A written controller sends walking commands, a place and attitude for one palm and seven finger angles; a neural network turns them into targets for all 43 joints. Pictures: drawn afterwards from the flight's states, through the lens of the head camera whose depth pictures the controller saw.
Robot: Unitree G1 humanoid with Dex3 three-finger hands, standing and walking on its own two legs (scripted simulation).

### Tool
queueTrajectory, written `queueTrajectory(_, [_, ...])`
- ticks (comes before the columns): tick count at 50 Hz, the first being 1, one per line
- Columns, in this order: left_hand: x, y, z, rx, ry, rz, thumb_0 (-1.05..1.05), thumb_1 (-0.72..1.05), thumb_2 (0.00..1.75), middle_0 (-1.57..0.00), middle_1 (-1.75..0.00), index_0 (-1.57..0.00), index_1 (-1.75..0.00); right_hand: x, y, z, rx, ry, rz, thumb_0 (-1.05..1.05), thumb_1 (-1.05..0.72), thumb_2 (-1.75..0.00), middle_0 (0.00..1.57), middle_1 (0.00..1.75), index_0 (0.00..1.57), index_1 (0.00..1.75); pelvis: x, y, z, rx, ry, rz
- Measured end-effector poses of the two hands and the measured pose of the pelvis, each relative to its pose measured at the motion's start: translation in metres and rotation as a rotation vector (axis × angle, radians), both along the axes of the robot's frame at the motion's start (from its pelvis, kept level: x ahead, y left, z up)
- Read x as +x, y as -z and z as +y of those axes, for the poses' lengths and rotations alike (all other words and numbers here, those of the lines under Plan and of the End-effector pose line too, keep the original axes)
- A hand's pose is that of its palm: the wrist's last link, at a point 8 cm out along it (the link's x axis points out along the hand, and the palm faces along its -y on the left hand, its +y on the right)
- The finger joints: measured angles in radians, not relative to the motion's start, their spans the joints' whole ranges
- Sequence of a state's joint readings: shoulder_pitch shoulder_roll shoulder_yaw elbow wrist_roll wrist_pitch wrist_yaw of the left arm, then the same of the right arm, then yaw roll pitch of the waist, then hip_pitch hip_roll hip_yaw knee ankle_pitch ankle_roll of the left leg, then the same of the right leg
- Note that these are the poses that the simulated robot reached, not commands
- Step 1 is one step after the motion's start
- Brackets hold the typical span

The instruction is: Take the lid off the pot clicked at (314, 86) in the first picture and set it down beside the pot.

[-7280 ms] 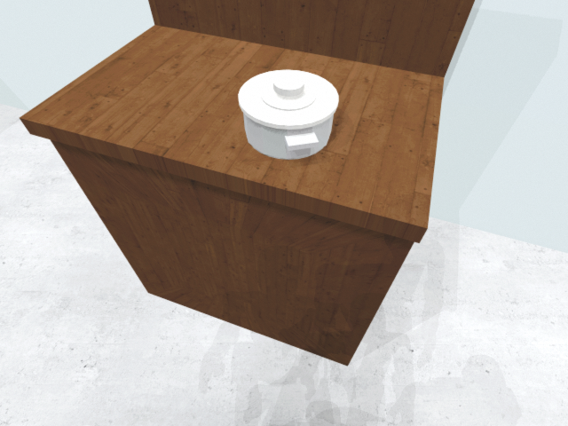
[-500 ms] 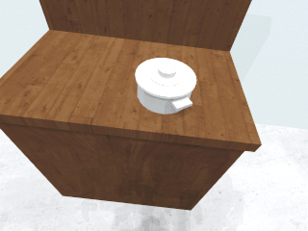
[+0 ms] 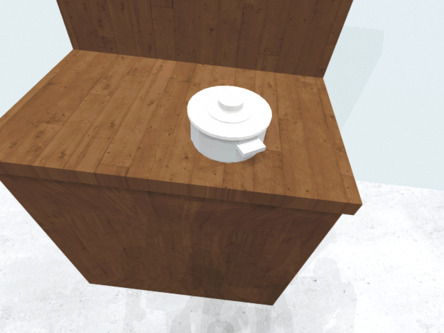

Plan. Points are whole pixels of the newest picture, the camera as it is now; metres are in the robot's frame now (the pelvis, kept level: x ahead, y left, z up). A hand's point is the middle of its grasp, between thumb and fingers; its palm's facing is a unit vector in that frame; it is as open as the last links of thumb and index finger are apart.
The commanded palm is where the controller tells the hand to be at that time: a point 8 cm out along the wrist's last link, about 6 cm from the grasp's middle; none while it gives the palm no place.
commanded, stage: come to a stop and stand still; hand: left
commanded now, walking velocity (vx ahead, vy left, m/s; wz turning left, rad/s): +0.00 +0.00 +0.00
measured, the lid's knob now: (230, 100) +0.52 +0.04 +0.16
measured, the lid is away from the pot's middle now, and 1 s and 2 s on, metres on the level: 0.00 0.00 0.00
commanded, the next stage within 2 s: look again from close up in 1.16 s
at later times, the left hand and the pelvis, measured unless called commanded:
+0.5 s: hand out of the picture -0.01 +0.12 -0.18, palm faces +0.04 -0.99 -0.17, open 7.3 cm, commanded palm none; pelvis +0.01 -0.04 +0.00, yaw +0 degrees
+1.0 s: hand out of the picture +0.03 +0.11 -0.18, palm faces +0.05 -0.98 -0.17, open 7.3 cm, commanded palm none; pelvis +0.03 -0.06 +0.00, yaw +1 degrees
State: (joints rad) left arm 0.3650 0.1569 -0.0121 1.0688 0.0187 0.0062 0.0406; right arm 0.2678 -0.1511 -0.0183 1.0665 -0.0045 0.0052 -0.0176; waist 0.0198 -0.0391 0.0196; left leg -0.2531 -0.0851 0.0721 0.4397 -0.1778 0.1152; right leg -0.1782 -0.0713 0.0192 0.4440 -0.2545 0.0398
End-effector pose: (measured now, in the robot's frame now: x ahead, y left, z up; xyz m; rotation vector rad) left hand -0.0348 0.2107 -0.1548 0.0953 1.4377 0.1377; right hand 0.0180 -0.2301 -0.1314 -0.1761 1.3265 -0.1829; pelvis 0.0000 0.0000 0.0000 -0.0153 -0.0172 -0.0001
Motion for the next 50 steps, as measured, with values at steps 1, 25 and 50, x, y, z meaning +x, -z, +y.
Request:
queueTrajectory(1, [-0.001,0.0,-0.002,-0.001,-0.001,0.001,0.0,0.91,0.9,-0.2,-0.3,-0.2,-0.3,0.001,0.0,-0.001,0.0,0.0,-0.003,0.01,-0.93,-0.89,0.2,0.3,0.2,0.3,0.0,0.0,-0.001,0.001,0.0,0.0])
queueTrajectory(25, [0.016,-0.008,-0.037,0.018,0.001,-0.006,0.0,0.91,0.9,-0.2,-0.3,-0.2,-0.3,-0.001,0.006,-0.032,0.028,0.013,0.032,0.01,-0.94,-0.89,0.2,0.3,0.2,0.3,0.01,-0.002,-0.038,0.011,-0.001,0.011])
queueTrajectory(50, [0.055,-0.008,-0.056,0.023,-0.005,-0.055,0.0,0.91,0.9,-0.2,-0.3,-0.2,-0.3,0.016,0.007,-0.05,0.027,0.006,0.053,0.02,-0.94,-0.89,0.2,0.3,0.2,0.3,0.031,-0.003,-0.059,0.015,-0.01,0.003])
